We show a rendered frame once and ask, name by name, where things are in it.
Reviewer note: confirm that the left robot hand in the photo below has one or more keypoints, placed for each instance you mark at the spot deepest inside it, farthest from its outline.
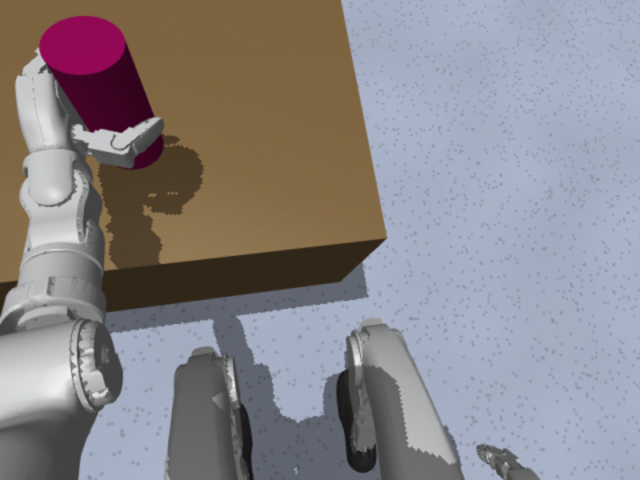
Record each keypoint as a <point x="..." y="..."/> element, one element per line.
<point x="48" y="120"/>

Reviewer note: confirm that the can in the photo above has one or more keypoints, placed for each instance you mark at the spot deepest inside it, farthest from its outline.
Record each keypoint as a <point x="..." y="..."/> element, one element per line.
<point x="90" y="59"/>

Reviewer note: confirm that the left robot arm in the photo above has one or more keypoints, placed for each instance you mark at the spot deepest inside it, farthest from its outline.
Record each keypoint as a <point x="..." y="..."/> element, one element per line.
<point x="58" y="366"/>

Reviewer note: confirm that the right robot hand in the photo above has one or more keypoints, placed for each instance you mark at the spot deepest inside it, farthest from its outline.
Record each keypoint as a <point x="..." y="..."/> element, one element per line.
<point x="506" y="464"/>

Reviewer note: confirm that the right robot foot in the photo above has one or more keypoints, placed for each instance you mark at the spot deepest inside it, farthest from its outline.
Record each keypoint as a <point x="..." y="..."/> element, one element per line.
<point x="359" y="461"/>

